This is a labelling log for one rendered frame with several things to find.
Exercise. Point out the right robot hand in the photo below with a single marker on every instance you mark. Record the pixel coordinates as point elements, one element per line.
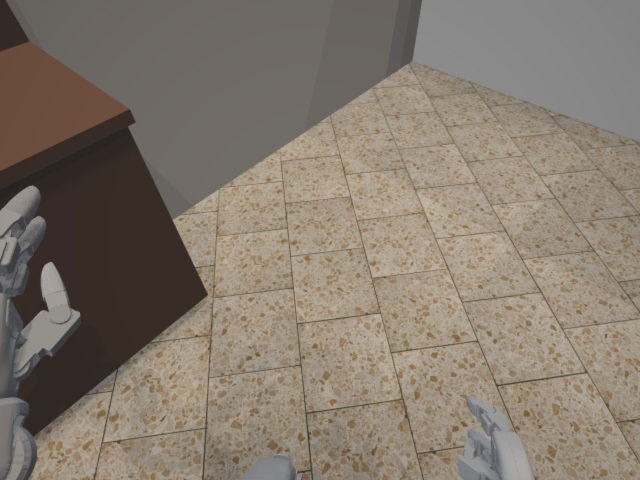
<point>502,458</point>

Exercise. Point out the left robot shin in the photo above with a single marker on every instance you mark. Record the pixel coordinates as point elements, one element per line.
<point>282,457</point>

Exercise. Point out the left robot hand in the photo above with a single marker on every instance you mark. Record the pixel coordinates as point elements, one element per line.
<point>20,236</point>

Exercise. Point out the left robot forearm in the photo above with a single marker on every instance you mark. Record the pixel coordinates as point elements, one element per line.
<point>18,450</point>

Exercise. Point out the robot left thigh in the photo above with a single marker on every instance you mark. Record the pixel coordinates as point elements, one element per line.
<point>272,469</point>

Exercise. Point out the counter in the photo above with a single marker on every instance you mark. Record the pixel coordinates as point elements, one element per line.
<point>108,232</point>

